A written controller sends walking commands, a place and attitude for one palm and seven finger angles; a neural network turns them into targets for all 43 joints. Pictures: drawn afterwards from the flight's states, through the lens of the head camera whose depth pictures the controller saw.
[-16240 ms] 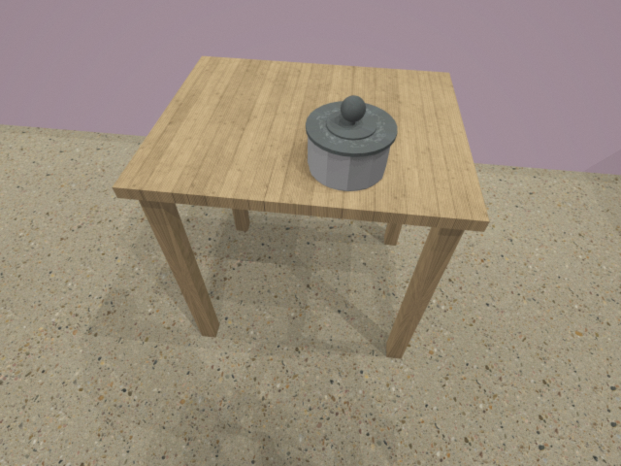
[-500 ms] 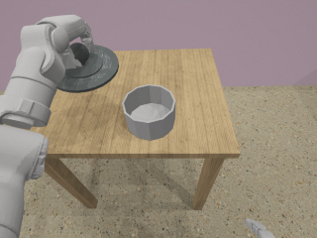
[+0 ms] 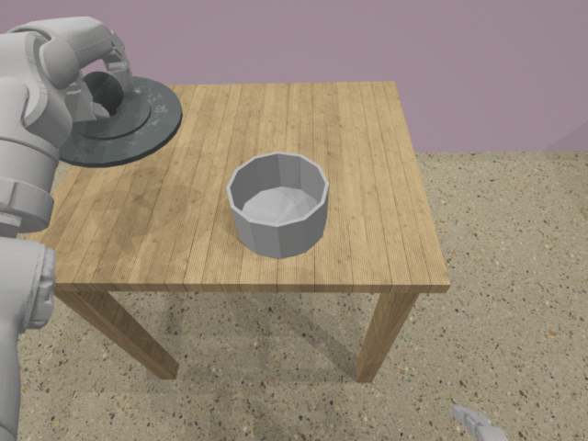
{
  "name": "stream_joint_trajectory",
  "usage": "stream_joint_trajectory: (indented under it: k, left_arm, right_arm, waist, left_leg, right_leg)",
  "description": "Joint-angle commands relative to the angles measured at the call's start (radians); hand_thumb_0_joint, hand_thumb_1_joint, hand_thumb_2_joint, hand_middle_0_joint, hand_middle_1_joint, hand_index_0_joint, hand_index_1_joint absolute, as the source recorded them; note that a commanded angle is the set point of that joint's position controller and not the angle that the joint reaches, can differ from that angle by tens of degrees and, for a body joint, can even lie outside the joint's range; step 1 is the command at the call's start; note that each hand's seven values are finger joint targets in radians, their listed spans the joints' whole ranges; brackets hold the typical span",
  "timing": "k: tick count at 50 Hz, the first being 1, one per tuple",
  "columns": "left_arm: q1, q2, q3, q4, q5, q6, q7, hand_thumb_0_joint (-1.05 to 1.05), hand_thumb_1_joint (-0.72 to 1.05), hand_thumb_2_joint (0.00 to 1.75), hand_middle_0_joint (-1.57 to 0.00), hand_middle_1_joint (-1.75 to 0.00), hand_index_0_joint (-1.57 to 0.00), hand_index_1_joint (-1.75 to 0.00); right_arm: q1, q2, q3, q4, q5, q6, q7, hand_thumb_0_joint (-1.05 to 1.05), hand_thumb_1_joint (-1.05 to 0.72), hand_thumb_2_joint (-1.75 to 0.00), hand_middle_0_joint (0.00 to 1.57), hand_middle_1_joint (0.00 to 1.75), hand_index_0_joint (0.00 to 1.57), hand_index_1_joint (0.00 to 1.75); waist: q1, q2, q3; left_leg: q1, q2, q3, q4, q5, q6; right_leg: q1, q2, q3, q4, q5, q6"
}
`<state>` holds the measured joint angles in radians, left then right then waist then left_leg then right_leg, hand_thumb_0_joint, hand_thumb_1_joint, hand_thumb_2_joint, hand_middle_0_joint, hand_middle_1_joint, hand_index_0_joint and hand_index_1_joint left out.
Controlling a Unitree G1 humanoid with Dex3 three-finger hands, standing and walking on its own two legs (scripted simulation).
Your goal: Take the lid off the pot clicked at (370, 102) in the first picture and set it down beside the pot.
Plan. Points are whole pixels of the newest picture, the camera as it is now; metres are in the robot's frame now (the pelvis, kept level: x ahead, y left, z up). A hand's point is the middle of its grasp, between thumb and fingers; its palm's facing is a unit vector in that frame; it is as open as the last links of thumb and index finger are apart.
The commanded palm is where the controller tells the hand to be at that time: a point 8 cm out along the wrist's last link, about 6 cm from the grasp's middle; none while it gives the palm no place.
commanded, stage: move the lid sideways beside the pot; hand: left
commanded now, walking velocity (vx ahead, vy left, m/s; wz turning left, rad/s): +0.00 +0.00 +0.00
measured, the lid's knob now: (102, 91) +0.49 +0.24 +0.23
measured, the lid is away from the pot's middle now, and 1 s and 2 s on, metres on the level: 0.21 0.23 0.24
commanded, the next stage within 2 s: lower the lid onto the table in 0.26 s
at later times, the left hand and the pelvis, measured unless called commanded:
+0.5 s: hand (61, 106) +0.45 +0.27 +0.23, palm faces -0.25 -0.03 -0.97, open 8.0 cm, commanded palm +0.45 +0.26 +0.30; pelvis +0.00 +0.01 +0.00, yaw +1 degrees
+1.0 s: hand (95, 125) +0.47 +0.26 +0.19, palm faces -0.32 -0.05 -0.94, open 8.0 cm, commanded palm +0.46 +0.26 +0.27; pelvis +0.01 +0.01 +0.00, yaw +0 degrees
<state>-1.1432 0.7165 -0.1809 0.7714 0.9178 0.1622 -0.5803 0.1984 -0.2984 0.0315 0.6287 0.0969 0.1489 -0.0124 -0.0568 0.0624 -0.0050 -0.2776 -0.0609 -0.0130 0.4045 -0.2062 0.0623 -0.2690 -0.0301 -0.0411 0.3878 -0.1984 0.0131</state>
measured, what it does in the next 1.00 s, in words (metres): stands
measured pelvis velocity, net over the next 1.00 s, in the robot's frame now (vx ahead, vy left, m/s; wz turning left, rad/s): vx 0.01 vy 0.01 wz -0.01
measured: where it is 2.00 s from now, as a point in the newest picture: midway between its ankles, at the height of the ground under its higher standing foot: outside the picture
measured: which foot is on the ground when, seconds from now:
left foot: down 0.00-1.00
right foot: down 0.00-1.00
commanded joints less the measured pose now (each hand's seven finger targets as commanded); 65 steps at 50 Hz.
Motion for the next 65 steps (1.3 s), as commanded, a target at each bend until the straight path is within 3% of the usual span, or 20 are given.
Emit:
stream_joint_trajectory:
  k: [1,4,8,10,13,15,23,26,29,32,33,39,43,45,48,50,53,54,61,65]
  left_arm:
    - [-0.621,0.367,0.178,-0.252,0.03,-0.017,0.066,0.0,0.6,1.08,-0.95,-1.04,-0.8,-0.97]
    - [-0.573,0.425,0.224,-0.237,0.026,-0.029,0.067,0.0,0.6,1.08,-0.95,-1.04,-0.8,-0.97]
    - [-0.536,0.342,0.149,-0.235,0.004,-0.036,0.06,0.0,0.6,1.08,-0.95,-1.04,-0.8,-0.97]
    - [-0.563,0.36,0.164,-0.223,0.017,-0.037,0.055,0.0,0.6,1.08,-0.95,-1.04,-0.8,-0.97]
    - [-0.579,0.326,0.13,-0.307,-0.013,-0.052,0.06,0.0,0.6,1.08,-0.95,-1.04,-0.8,-0.97]
    - [-0.62,0.379,0.178,-0.295,0.0,-0.057,0.058,0.0,0.6,1.08,-0.95,-1.04,-0.8,-0.97]
    - [-0.548,0.268,0.099,-0.204,-0.012,-0.02,0.062,0.0,0.6,1.08,-0.95,-1.04,-0.8,-0.97]
    - [-0.612,0.28,0.097,-0.181,0.006,-0.023,0.062,0.0,0.6,1.08,-0.95,-1.04,-0.8,-0.97]
    - [-0.639,0.352,0.157,-0.236,0.02,-0.036,0.082,0.0,0.6,1.08,-0.95,-1.04,-0.8,-0.97]
    - [-0.637,0.329,0.138,-0.171,0.015,-0.04,0.076,0.0,0.6,1.08,-0.95,-1.04,-0.8,-0.97]
    - [-0.616,0.306,0.117,-0.189,0.001,-0.043,0.081,0.0,0.6,1.08,-0.95,-1.04,-0.8,-0.97]
    - [-0.579,0.379,0.195,-0.206,0.026,-0.061,0.094,0.0,0.6,1.08,-0.95,-1.04,-0.8,-0.97]
    - [-0.507,0.275,0.116,-0.173,0.002,-0.056,0.086,0.0,0.6,1.08,-0.95,-1.04,-0.8,-0.97]
    - [-0.531,0.393,0.213,-0.208,0.024,-0.066,0.094,0.0,0.6,1.08,-0.95,-1.04,-0.8,-0.97]
    - [-0.483,0.352,0.178,-0.198,0.001,-0.07,0.094,0.0,0.6,1.08,-0.95,-1.04,-0.8,-0.97]
    - [-0.496,0.411,0.233,-0.214,0.013,-0.082,0.095,0.0,0.6,1.08,-0.95,-1.04,-0.8,-0.97]
    - [-0.49,0.308,0.144,-0.283,-0.01,-0.084,0.092,0.0,0.6,1.08,-0.95,-1.04,-0.8,-0.97]
    - [-0.518,0.367,0.203,-0.342,0.002,-0.089,0.098,0.0,0.6,1.08,-0.95,-1.04,-0.8,-0.97]
    - [-0.417,0.333,0.178,-0.178,-0.007,-0.091,0.101,0.0,0.6,1.08,-0.95,-1.04,-0.8,-0.97]
    - [-0.493,0.358,0.191,-0.26,-0.005,-0.112,0.118,0.0,0.6,1.08,-0.95,-1.04,-0.8,-0.97]
  right_arm:
    - [-0.042,-0.136,-0.051,-0.123,-0.008,-0.027,-0.005,0.0,-0.9,-0.9,0.2,0.3,0.2,0.3]
    - [-0.033,-0.142,-0.052,-0.121,-0.006,-0.019,-0.003,0.0,-0.9,-0.9,0.2,0.3,0.2,0.3]
    - [-0.032,-0.149,-0.057,-0.127,0.001,-0.011,0.0,0.0,-0.9,-0.9,0.2,0.3,0.2,0.3]
    - [-0.033,-0.141,-0.055,-0.117,-0.001,-0.004,-0.004,0.0,-0.9,-0.9,0.2,0.3,0.2,0.3]
    - [-0.029,-0.144,-0.061,-0.126,0.002,-0.011,-0.004,0.0,-0.9,-0.9,0.2,0.3,0.2,0.3]
    - [-0.031,-0.14,-0.057,-0.108,-0.002,-0.009,-0.007,0.0,-0.9,-0.9,0.2,0.3,0.2,0.3]
    - [-0.002,-0.15,-0.06,-0.092,-0.002,-0.025,0.0,0.0,-0.9,-0.9,0.2,0.3,0.2,0.3]
    - [-0.01,-0.14,-0.051,-0.086,0.001,-0.021,-0.006,0.0,-0.9,-0.9,0.2,0.3,0.2,0.3]
    - [0.002,-0.144,-0.057,-0.093,-0.01,-0.031,-0.006,0.0,-0.9,-0.9,0.2,0.3,0.2,0.3]
    - [0.003,-0.141,-0.053,-0.091,-0.005,-0.032,-0.014,0.0,-0.9,-0.9,0.2,0.3,0.2,0.3]
    - [0.01,-0.153,-0.058,-0.095,-0.005,-0.032,-0.011,0.0,-0.9,-0.9,0.2,0.3,0.2,0.3]
    - [0.021,-0.146,-0.063,-0.102,-0.014,-0.037,-0.004,0.0,-0.9,-0.9,0.2,0.3,0.2,0.3]
    - [0.02,-0.151,-0.068,-0.109,-0.006,-0.031,-0.001,0.0,-0.9,-0.9,0.2,0.3,0.2,0.3]
    - [0.013,-0.151,-0.065,-0.111,-0.011,-0.031,-0.005,0.0,-0.9,-0.9,0.2,0.3,0.2,0.3]
    - [0.026,-0.157,-0.07,-0.111,-0.007,-0.031,-0.006,0.0,-0.9,-0.9,0.2,0.3,0.2,0.3]
    - [0.019,-0.152,-0.069,-0.108,-0.011,-0.032,-0.007,0.0,-0.9,-0.9,0.2,0.3,0.2,0.3]
    - [0.013,-0.15,-0.074,-0.115,-0.007,-0.029,-0.003,0.0,-0.9,-0.9,0.2,0.3,0.2,0.3]
    - [0.016,-0.145,-0.077,-0.113,-0.013,-0.033,0.0,0.0,-0.9,-0.9,0.2,0.3,0.2,0.3]
    - [0.013,-0.146,-0.063,-0.1,-0.005,-0.018,-0.007,0.0,-0.9,-0.9,0.2,0.3,0.2,0.3]
    - [0.009,-0.145,-0.067,-0.1,-0.009,-0.02,-0.015,0.0,-0.9,-0.9,0.2,0.3,0.2,0.3]
  waist:
    - [0.0,0.005,-0.496]
    - [0.008,-0.005,-0.494]
    - [-0.011,0.068,-0.457]
    - [-0.011,0.01,-0.441]
    - [-0.023,0.084,-0.485]
    - [-0.018,0.048,-0.478]
    - [-0.027,0.069,-0.439]
    - [-0.022,-0.01,-0.416]
    - [-0.015,0.032,-0.489]
    - [-0.022,0.009,-0.454]
    - [-0.026,0.064,-0.46]
    - [-0.007,0.029,-0.499]
    - [-0.022,0.048,-0.45]
    - [-0.011,0.019,-0.501]
    - [-0.021,0.044,-0.485]
    - [-0.01,0.014,-0.495]
    - [-0.027,0.089,-0.493]
    - [-0.016,0.08,-0.526]
    - [-0.02,-0.001,-0.428]
    - [-0.023,0.048,-0.492]
  left_leg:
    - [0.25,0.015,-0.05,0.015,0.439,0.018]
    - [0.23,0.02,-0.051,0.016,0.464,0.014]
    - [0.26,0.021,-0.058,0.032,0.51,0.014]
    - [0.243,0.021,-0.051,0.019,0.423,0.017]
    - [0.299,0.019,-0.064,0.036,0.485,0.017]
    - [0.289,0.021,-0.067,0.023,0.457,0.016]
    - [0.283,0.016,-0.079,0.025,0.448,0.0]
    - [0.228,0.017,-0.066,-0.006,0.333,0.007]
    - [0.265,0.02,-0.081,0.006,0.393,0.001]
    - [0.243,0.018,-0.07,0.001,0.375,0.008]
    - [0.26,0.02,-0.076,0.01,0.423,0.0]
    - [0.256,0.022,-0.075,0.016,0.469,0.001]
    - [0.253,0.023,-0.068,0.024,0.483,0.006]
    - [0.255,0.021,-0.061,0.026,0.468,0.014]
    - [0.257,0.021,-0.064,0.034,0.494,0.014]
    - [0.247,0.02,-0.06,0.031,0.481,0.019]
    - [0.302,0.023,-0.07,0.046,0.551,0.012]
    - [0.326,0.029,-0.079,0.046,0.574,0.01]
    - [0.214,0.017,-0.051,0.031,0.418,0.019]
    - [0.266,0.02,-0.056,0.039,0.428,0.019]
  right_leg:
    - [0.142,0.041,0.004,0.003,0.323,-0.061]
    - [0.156,0.04,0.003,0.006,0.336,-0.06]
    - [0.098,0.038,-0.004,-0.009,0.321,-0.063]
    - [0.094,0.047,-0.009,-0.013,0.281,-0.059]
    - [0.078,0.042,-0.006,-0.019,0.291,-0.063]
    - [0.083,0.052,-0.011,-0.016,0.275,-0.062]
    - [0.044,0.05,-0.02,-0.022,0.249,-0.069]
    - [0.076,0.053,-0.025,-0.017,0.23,-0.063]
    - [0.095,0.055,-0.015,-0.008,0.247,-0.067]
    - [0.097,0.053,-0.017,-0.008,0.261,-0.064]
    - [0.081,0.046,-0.015,-0.011,0.269,-0.068]
    - [0.125,0.053,-0.007,0.002,0.312,-0.064]
    - [0.086,0.047,-0.01,-0.009,0.312,-0.064]
    - [0.131,0.054,-0.001,0.003,0.33,-0.061]
    - [0.115,0.049,-0.004,-0.003,0.343,-0.061]
    - [0.141,0.053,0.0,0.003,0.355,-0.059]
    - [0.089,0.05,-0.003,-0.005,0.353,-0.06]
    - [0.095,0.058,0.002,0.0,0.347,-0.057]
    - [0.108,0.055,-0.01,-0.002,0.326,-0.057]
    - [0.109,0.055,-0.003,-0.002,0.32,-0.058]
